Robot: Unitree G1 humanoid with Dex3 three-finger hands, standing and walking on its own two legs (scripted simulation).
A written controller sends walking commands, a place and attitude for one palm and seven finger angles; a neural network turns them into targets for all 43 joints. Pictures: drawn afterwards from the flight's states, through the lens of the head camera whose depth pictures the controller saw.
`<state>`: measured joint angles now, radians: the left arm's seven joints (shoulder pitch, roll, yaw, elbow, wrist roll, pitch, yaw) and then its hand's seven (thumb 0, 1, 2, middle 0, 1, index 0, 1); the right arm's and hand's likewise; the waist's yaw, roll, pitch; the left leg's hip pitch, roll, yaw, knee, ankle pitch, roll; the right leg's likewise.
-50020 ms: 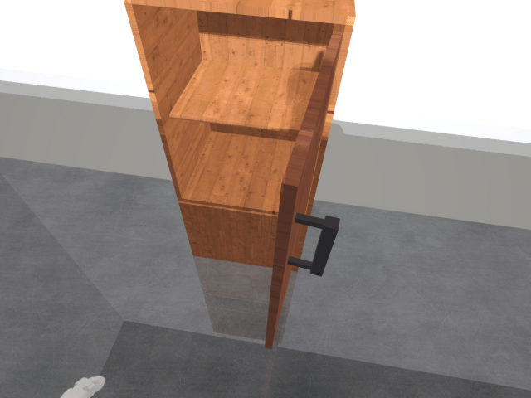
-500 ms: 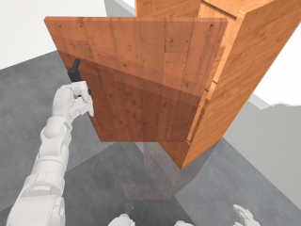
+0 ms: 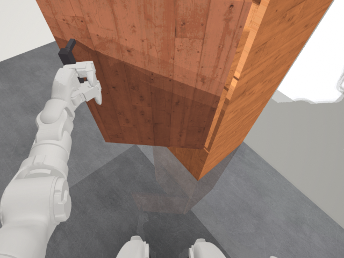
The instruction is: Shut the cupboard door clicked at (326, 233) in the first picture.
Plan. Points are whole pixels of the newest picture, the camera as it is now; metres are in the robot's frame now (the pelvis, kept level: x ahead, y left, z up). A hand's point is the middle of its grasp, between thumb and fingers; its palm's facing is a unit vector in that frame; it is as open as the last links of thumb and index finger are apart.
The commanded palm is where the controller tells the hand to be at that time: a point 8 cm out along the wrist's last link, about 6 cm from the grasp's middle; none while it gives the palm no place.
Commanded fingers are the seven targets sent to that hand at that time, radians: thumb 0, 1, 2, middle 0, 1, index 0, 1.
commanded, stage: push the door shut along its arc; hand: left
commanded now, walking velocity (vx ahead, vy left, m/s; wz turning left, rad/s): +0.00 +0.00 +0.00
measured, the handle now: (78, 69) +0.55 +0.21 +0.10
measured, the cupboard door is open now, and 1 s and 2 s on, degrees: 46 35 27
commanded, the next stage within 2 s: pull the fist back off the door in 1.12 s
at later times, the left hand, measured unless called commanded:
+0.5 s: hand (113, 66) +0.54 +0.12 +0.12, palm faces -0.27 -0.96 +0.00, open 3.1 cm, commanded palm +0.53 +0.18 +0.11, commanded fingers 0.00 0.90 0.90 -1.30 -1.50 -1.30 -1.50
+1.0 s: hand (118, 58) +0.57 +0.11 +0.12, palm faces -0.36 -0.93 +0.00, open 2.9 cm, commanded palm +0.59 +0.14 +0.11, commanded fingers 0.00 0.90 0.90 -1.30 -1.50 -1.30 -1.50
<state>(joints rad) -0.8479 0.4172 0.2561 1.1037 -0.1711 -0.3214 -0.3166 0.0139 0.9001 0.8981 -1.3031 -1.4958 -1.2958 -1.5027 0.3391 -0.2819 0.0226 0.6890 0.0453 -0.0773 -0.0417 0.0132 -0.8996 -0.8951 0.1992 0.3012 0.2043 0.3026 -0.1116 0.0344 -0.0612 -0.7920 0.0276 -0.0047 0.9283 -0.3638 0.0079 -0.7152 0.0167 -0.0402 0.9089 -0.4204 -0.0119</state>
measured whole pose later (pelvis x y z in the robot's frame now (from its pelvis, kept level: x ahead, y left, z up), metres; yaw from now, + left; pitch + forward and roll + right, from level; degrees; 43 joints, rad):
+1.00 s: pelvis +0.00 +0.01 -0.03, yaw -1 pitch +23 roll -4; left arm -1.32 0.60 0.23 1.34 -0.08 -0.19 -0.47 -0.02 0.90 0.95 -1.30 -1.50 -1.30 -1.50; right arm 0.38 -0.29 0.03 0.71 0.00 -0.09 -0.04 0.01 -0.90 -0.89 0.20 0.30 0.21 0.30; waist -0.24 0.05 -0.07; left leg -1.08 0.05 -0.03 1.09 -0.42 0.02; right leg -0.97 0.04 -0.06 1.02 -0.45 0.00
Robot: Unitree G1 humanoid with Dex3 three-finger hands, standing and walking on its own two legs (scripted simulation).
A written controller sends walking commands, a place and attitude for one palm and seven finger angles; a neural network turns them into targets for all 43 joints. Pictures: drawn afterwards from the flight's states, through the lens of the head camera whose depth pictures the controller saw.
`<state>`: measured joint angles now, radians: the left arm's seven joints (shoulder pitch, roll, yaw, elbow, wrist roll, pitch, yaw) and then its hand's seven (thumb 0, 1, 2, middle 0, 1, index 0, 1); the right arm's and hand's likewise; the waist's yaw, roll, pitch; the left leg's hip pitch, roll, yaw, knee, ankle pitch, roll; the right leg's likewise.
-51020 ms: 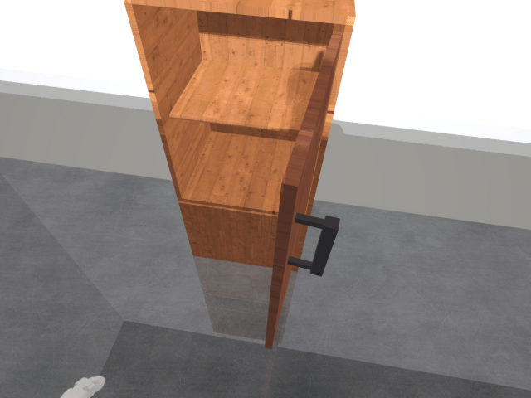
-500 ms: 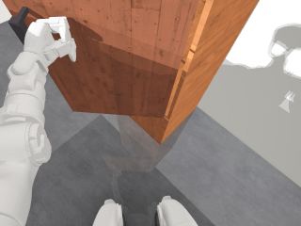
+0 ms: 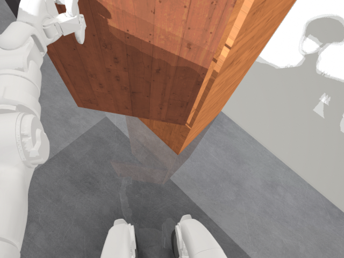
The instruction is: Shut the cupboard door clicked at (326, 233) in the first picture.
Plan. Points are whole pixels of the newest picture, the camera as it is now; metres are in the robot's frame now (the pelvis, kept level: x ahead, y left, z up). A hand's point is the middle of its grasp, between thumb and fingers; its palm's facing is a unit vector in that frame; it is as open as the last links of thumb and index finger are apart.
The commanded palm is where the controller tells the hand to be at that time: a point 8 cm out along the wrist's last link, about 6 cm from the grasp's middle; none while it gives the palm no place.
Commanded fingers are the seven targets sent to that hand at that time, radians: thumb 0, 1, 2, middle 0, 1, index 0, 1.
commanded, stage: push the door shut along its arc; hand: left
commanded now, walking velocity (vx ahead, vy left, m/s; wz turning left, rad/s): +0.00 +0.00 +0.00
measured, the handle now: (30, 11) +0.61 +0.21 +0.13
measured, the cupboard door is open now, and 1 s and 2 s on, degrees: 35 27 27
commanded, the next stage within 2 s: pull the fist back off the door in 0.12 s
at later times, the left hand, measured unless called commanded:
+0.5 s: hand (100, 13) +0.60 +0.08 +0.13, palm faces +0.13 -0.99 -0.07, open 3.0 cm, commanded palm +0.57 +0.11 +0.13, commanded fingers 0.00 0.90 0.90 -1.30 -1.50 -1.30 -1.50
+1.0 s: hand (96, 49) +0.52 +0.09 +0.12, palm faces +0.09 -1.00 +0.01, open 3.1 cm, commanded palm +0.49 +0.13 +0.13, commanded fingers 0.00 0.90 0.90 -1.30 -1.50 -1.30 -1.50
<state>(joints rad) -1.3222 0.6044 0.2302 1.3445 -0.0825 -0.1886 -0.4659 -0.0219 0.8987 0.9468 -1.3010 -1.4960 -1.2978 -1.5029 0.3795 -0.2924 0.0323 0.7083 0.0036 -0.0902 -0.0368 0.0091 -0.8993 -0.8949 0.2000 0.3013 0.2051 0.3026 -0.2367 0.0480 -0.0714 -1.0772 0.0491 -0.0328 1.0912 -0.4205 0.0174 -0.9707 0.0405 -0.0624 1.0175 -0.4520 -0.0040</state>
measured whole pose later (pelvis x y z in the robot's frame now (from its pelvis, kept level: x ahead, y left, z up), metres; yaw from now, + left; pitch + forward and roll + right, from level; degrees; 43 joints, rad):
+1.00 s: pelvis +0.03 -0.03 +0.03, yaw +1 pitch +16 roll -1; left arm -0.83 0.22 0.24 1.03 -0.07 -0.35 0.06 0.01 0.90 0.90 -1.30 -1.50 -1.30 -1.50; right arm 0.40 -0.28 -0.04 0.66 -0.01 0.00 0.04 0.01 -0.90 -0.90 0.20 0.30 0.20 0.30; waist -0.13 0.04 -0.10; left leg -0.77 0.05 -0.01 0.89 -0.40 -0.02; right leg -0.70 0.04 -0.04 0.86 -0.44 -0.04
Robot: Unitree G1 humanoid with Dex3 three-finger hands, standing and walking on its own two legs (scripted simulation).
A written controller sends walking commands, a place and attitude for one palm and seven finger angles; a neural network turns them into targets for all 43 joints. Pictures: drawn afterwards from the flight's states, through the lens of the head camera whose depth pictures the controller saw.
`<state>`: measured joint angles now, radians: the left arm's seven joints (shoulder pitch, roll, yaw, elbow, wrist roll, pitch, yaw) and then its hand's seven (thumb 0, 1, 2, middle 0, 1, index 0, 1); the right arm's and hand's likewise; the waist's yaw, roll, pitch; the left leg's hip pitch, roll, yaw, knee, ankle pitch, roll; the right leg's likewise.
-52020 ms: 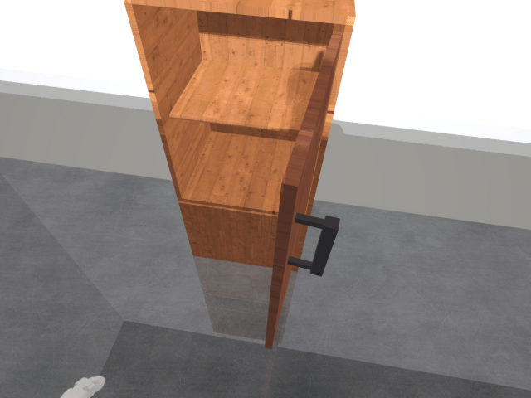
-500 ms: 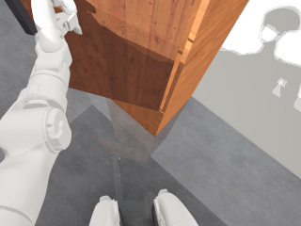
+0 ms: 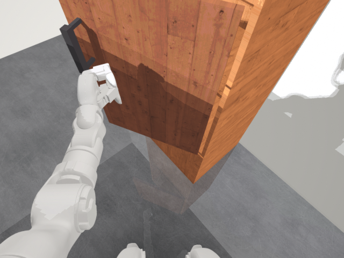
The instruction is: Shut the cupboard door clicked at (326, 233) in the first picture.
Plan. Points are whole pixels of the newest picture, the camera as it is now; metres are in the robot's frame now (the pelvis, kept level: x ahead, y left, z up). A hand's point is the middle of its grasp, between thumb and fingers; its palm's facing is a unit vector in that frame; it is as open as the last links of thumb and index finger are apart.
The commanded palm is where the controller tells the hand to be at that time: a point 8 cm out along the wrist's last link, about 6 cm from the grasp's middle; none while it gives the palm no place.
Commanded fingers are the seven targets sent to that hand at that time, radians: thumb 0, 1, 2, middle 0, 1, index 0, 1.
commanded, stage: pull the fist back off the door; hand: left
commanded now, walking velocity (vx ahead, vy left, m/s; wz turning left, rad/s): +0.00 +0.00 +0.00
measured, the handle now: (80, 47) +0.63 +0.21 +0.10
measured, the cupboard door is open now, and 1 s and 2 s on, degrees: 27 27 27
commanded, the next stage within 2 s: draw the hand back to the body in 0.10 s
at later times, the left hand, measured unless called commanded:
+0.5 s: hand (94, 102) +0.42 +0.14 +0.12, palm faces +0.10 -0.99 -0.04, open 3.1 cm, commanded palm +0.38 +0.18 +0.13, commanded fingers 0.00 0.90 0.90 -1.30 -1.50 -1.30 -1.50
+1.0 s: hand (16, 160) +0.28 +0.22 +0.17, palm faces +0.23 -0.94 -0.23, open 3.3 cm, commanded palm +0.24 +0.26 +0.18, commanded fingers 0.00 0.90 0.90 -0.75 -0.90 -0.75 -0.90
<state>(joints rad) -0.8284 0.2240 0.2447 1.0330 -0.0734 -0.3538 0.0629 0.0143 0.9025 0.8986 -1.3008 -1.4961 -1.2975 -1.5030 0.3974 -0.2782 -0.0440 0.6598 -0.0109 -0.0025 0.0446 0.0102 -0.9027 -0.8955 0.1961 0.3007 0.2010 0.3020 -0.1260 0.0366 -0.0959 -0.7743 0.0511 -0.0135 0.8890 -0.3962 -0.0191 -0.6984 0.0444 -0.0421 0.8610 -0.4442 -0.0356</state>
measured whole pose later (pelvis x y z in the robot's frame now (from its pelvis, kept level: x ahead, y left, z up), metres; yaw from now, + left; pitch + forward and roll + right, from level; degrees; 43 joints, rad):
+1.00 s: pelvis -0.01 +0.02 +0.05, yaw +0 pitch -3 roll -1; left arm 0.02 0.29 0.12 0.02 -0.08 -0.04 0.07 0.01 0.90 0.90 -1.01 -1.17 -1.01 -1.18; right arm 0.14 -0.22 0.05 0.58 0.06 0.00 -0.09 0.01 -0.90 -0.90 0.20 0.30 0.20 0.30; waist 0.03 0.04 0.00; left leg -0.23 0.01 0.02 0.51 -0.24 0.01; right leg -0.16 0.01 -0.01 0.48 -0.28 0.00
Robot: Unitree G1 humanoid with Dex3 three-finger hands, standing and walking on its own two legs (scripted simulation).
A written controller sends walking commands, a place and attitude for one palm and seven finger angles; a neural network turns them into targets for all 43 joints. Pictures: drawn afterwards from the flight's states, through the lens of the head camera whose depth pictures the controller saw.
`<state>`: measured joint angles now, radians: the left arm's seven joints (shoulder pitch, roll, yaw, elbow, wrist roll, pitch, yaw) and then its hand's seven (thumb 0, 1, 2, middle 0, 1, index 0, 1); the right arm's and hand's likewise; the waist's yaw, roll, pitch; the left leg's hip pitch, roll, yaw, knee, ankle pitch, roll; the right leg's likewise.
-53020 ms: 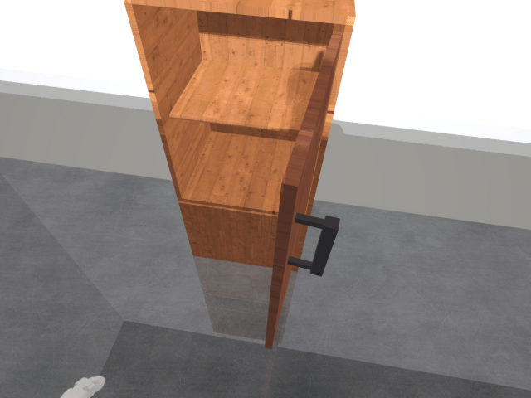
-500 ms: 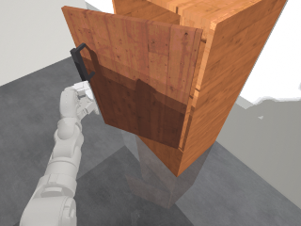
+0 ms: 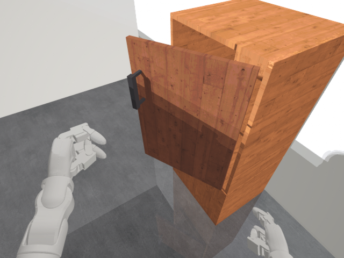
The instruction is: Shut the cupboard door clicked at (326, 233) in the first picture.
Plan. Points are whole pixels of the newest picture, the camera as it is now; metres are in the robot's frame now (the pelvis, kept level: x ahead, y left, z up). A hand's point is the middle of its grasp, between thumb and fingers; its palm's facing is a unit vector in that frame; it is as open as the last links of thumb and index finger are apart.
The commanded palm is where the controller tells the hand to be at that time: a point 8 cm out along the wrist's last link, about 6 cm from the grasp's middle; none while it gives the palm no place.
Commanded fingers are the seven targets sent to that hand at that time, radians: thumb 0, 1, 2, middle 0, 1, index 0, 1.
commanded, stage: draw the hand back to the body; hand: left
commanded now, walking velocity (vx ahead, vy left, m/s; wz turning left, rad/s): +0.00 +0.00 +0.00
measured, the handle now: (137, 89) +0.64 +0.18 +0.05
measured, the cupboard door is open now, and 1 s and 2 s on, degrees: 27 27 27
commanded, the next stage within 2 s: step back with the hand held close in 0.80 s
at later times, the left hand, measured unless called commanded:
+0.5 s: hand (22, 182) +0.19 +0.28 +0.17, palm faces +0.47 -0.77 -0.43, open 6.7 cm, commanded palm +0.15 +0.30 +0.18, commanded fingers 0.00 0.90 0.90 -0.20 -0.30 -0.20 -0.30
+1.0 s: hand (37, 175) +0.21 +0.26 +0.17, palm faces +0.45 -0.78 -0.43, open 7.4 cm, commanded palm +0.16 +0.29 +0.18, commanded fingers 0.00 0.90 0.90 -0.20 -0.30 -0.20 -0.30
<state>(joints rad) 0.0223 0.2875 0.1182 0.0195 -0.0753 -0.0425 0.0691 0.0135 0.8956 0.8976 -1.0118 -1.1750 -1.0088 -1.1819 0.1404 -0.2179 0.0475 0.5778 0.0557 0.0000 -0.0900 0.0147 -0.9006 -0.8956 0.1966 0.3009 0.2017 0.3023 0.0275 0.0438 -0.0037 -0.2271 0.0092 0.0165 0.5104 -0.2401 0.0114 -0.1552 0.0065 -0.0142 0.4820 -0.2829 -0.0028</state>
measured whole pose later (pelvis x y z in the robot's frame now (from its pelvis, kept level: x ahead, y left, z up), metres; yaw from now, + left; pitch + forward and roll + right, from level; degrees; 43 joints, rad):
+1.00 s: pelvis +0.02 -0.01 +0.01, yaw +0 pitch -3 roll -1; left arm 0.47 0.36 0.36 -0.37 -0.07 -0.08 0.10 0.01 0.89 0.90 -0.21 -0.30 -0.21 -0.31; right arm 0.19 -0.23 0.01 0.63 0.03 -0.05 -0.08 0.02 -0.90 -0.90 0.20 0.30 0.20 0.30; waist 0.04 0.08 -0.01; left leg -0.16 0.02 0.01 0.45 -0.23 0.00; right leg -0.07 0.02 -0.02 0.38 -0.26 -0.01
